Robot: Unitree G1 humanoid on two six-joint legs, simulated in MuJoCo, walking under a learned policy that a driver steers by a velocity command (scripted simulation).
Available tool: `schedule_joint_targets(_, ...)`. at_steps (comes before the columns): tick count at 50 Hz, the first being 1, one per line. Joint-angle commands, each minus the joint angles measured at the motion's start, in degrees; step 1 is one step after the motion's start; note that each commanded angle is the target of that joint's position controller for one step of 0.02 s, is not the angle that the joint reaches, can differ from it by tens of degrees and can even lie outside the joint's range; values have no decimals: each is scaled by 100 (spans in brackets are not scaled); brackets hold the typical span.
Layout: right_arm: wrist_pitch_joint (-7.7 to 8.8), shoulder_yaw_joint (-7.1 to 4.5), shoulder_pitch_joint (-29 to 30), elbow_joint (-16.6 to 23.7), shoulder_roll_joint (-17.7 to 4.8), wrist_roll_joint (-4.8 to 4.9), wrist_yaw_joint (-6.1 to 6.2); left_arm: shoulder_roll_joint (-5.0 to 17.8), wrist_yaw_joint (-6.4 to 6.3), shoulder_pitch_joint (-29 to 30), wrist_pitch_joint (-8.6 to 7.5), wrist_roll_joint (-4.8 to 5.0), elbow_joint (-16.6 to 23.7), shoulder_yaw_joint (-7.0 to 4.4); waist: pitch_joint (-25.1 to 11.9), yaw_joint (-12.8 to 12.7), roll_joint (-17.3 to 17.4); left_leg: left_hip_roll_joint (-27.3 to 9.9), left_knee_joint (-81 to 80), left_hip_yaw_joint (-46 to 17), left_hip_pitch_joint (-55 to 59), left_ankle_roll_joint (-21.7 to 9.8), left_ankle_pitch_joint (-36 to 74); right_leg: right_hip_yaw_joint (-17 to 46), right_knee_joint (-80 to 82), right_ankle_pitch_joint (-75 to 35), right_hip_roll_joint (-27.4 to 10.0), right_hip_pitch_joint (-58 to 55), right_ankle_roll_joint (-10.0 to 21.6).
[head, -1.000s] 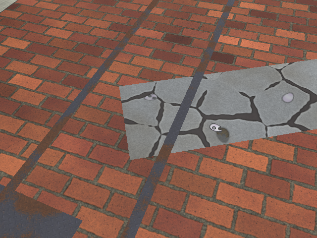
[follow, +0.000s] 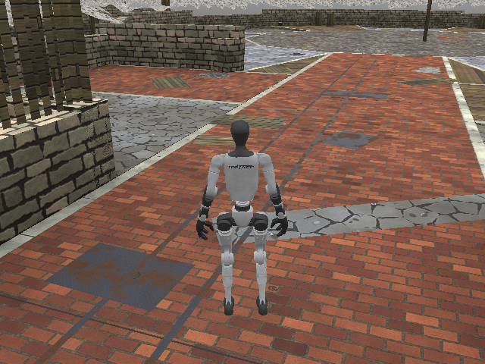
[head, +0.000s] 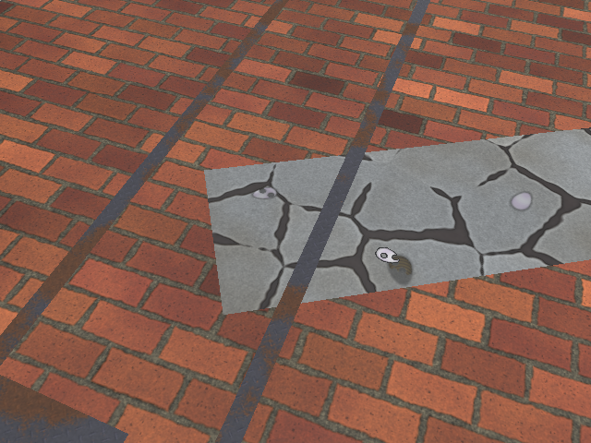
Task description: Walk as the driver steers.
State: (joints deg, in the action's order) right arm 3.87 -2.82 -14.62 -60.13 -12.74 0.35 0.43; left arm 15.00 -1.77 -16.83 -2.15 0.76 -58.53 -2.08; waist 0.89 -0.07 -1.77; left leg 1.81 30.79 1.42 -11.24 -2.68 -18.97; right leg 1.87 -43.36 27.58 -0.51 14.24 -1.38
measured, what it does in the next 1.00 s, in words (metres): walks ahead: right foot, then left foot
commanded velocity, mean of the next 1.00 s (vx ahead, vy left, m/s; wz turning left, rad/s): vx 0.28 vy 0.00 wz -0.12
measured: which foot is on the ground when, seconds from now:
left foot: down 0.00-0.34, up 0.36-0.58, down 0.60-1.00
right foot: up 0.00-0.20, down 0.22-0.60, up 0.62-1.00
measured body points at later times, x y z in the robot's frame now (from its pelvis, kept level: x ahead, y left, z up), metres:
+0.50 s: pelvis +0.08 +0.00 +0.00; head +0.10 +0.01 +0.45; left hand +0.13 +0.27 -0.14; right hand +0.14 -0.26 -0.14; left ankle +0.03 +0.10 -0.69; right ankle +0.08 -0.12 -0.73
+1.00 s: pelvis +0.27 +0.04 +0.00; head +0.30 +0.04 +0.45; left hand +0.50 +0.23 -0.12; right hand +0.16 -0.19 -0.14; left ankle +0.12 +0.14 -0.73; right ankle +0.45 -0.12 -0.69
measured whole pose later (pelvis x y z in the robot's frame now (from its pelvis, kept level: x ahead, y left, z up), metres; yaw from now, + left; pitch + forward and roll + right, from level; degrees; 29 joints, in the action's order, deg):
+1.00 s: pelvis +0.27 +0.04 +0.00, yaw -10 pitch +1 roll +0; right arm 5.5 -1.5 -24.9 -61.2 -11.4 -0.5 1.8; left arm 13.1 3.0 -1.5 -3.0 1.5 -50.3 -2.7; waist 1.3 4.3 -1.6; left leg 1.4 9.8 12.0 9.2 -1.1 -20.2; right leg -1.6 -37.8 -2.2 -2.7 38.5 3.5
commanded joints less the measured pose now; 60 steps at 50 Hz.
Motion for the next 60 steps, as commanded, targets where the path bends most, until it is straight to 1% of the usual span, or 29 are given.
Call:
schedule_joint_targets(1, 82, -77, -720, 11, -769, -67, 7, 425, -2, 296, -86, 70, 403, -76, -129, 180, 806, -2055, -986, -2172, 1614, -1322, 4836, 172, -2019, 790, -9, 2043, -74)
schedule_joint_targets(4, 7, 71, -161, 118, -488, -28, 70, 260, 31, 682, -40, 34, 443, -70, 3, 7, 694, -1438, -1066, -1151, 1245, -793, 4935, 8, -736, -269, -293, 1694, -49)
schedule_joint_targets(7, -143, 64, -201, 37, -737, -102, 137, 97, 48, 808, 26, 65, 412, 1, -208, 22, 880, -1120, -935, -682, 786, -717, 5416, -368, 527, -915, -25, 535, -91)
schedule_joint_targets(10, -185, 39, -108, -35, -849, 67, 128, 251, 1, 650, 146, 1, 304, -35, -187, -186, 723, -1074, -889, -688, 327, -566, 4690, -410, 1892, -2513, 62, -555, 111)
schedule_joint_targets(12, -114, 22, -432, -106, -794, -61, 69, 824, -75, 574, 214, -88, 337, -168, -348, -45, 96, -602, -828, -492, -21, -119, 2651, 200, 1767, -4687, -509, -1384, 421)
schedule_joint_targets(13, -139, 86, -861, -219, -412, -94, 77, 794, -58, 771, 229, -57, 308, -159, -476, 223, -353, -368, -984, -349, -125, 89, 1567, 276, 1402, -4965, -638, -1507, 792)
schedule_joint_targets(15, -226, 73, -597, -243, -489, -36, 115, 507, 20, 898, 223, 28, 281, -158, -266, 25, -78, -130, -810, -124, -255, 189, 868, 187, 1327, -3835, -391, -1334, 816)
schedule_joint_targets(17, -307, 76, -366, -125, -445, 7, 149, 608, 62, 624, 170, 102, 137, -239, -167, -106, -131, 64, -209, 69, -696, 65, -421, 542, 1523, -1501, -471, -1173, 986)
schedule_joint_targets(20, -160, 106, 110, 217, -305, 73, 110, 950, 75, -158, -17, 75, -101, -339, 231, -333, -1003, 49, 1216, 39, -1816, -65, -1340, 2923, 2873, 701, -1777, -1152, 1821)
schedule_joint_targets(22, -26, 38, 430, 358, -528, 147, 46, 977, 56, -7, -220, -52, 18, -353, 294, -347, -842, -330, 2492, -478, -2335, -177, -1814, 3423, 3240, 831, -2194, -942, 1965)
schedule_joint_targets(25, 71, -42, 373, 350, -621, 151, 0, 865, 70, 859, -295, 72, 349, -316, 232, 73, -554, -653, 1657, -376, -1639, -251, -1194, 2150, 3479, 364, -1718, -164, 1315)
schedule_joint_targets(29, 45, -88, -792, -266, -326, 18, -23, 739, 83, 901, -118, 128, 333, -312, -61, 603, -234, 110, 41, 534, 1149, 40, 679, 352, 2528, -95, -642, 1363, 867)
schedule_joint_targets(30, 18, -120, -1090, -323, -396, 26, -15, 517, 95, 916, -123, 105, 357, -234, -49, 723, 96, -133, -214, 164, 1457, -21, 374, 174, 1868, -49, -486, 1676, 728)
schedule_joint_targets(31, 31, -210, -1482, -277, -827, 25, 51, 58, 138, 947, -146, 31, 448, -96, -116, 837, 1338, -1364, -1227, -1609, 1760, -387, -741, -294, 3, -161, -55, 2271, 367)
schedule_joint_targets(32, 98, -299, -1874, -299, -1417, -40, -9, 16, 98, 1098, -225, 123, 705, -93, 25, 917, 2115, -2481, -2325, -3995, 1810, -1218, -2237, -85, -1427, 594, 393, 3281, 357)
schedule_joint_targets(33, 213, -225, -1441, -222, -1237, -96, -21, 296, 95, 1199, -295, 275, 752, -142, 475, 682, 1433, -2651, -2412, -4237, 1418, -1328, -2928, 579, -2273, 303, 8, 3759, 525)
schedule_joint_targets(34, 302, -139, -1004, -64, -925, -50, -32, 447, 123, 1078, -342, 306, 715, -167, 716, 471, 1103, -2444, -2340, -3606, 1367, -1066, -2502, 782, -2435, -379, -155, 4046, 674)
schedule_joint_targets(36, 363, -63, -458, 114, -738, -27, -77, 521, 121, 781, -358, 169, 515, -236, 595, 174, 789, -1981, -2314, -2194, 1218, -583, -597, 828, -2062, -1376, -360, 3628, 706)
schedule_joint_targets(39, 322, 9, -711, 51, -504, -148, -25, 281, 212, 763, -254, 118, 434, -248, 366, 194, 755, -1506, -2279, -724, 1164, -345, 1370, 523, -1708, -2177, -346, 3127, 535)
schedule_joint_targets(45, 277, -1, -919, 95, -742, -136, 158, -33, 366, 1916, -185, 70, 1050, -105, 629, 378, 555, -1412, -2625, 398, 834, -335, 2213, -144, 48, -3288, -274, 2711, 323)
schedule_joint_targets(49, 180, -42, -1258, 33, -812, -54, 173, -62, 542, 2481, -181, 80, 1428, -33, 805, 453, 463, -1649, -2300, 770, 1543, -332, 3139, -517, 709, -2964, -206, 2742, 541)
schedule_joint_targets(52, 64, -122, -1108, 170, -1056, -40, 221, 169, 648, 2311, -182, 88, 1595, -131, 397, 88, 772, -1794, -1274, 1024, 2008, -269, 6095, -969, 790, -2207, 190, 1995, 862)
schedule_joint_targets(54, -36, -184, -910, 329, -1237, -69, 253, 644, 642, 1074, -134, 112, 1371, -370, -384, -587, 994, -1782, 461, 1057, 1820, -197, 7242, -1050, 880, -1928, 552, 422, 1160)
schedule_joint_targets(55, -18, -185, -753, 443, -1275, -55, 236, 989, 548, 109, -88, 110, 1165, -564, -838, -1103, 807, -1568, 1885, 1065, 802, -20, 6307, -542, 1275, -2114, 441, -1204, 1418)
schedule_joint_targets(56, 100, -46, -946, 656, -709, -180, 143, 1375, 392, -395, -7, 90, 1059, -646, -1428, -828, -471, -813, 4007, 976, -1339, 232, 1511, 1726, 1246, -1781, -891, -3092, 1980)
schedule_joint_targets(57, 378, 97, -1102, 935, -357, -11, 19, 1507, 386, -343, -64, -9, 1200, -612, -2251, -515, -959, 179, 5484, -305, -2842, 300, -1479, 4865, 2381, -862, -2014, -4049, 2961)
schedule_joint_targets(58, 573, -54, -283, 1144, -865, 190, -42, 1094, 364, -284, -124, -39, 1144, -517, -1632, -767, -413, -200, 5584, -899, -3493, 133, -1053, 4235, 2783, -892, -1756, -3654, 2549)
schedule_joint_targets(59, 642, -79, -22, 1277, -981, 260, -39, 820, 366, 122, -203, 6, 1197, -444, -865, -540, -109, -480, 5092, -786, -3526, 33, -457, 3217, 2858, -1328, -1506, -2715, 2274)
schedule_joint_targets(60, 632, -112, -36, 1210, -948, 158, 33, 692, 400, 618, -264, 27, 1331, -397, -485, -187, 453, -712, 4544, -730, -3119, 72, -125, 2582, 2950, -1879, -1198, -1737, 2053)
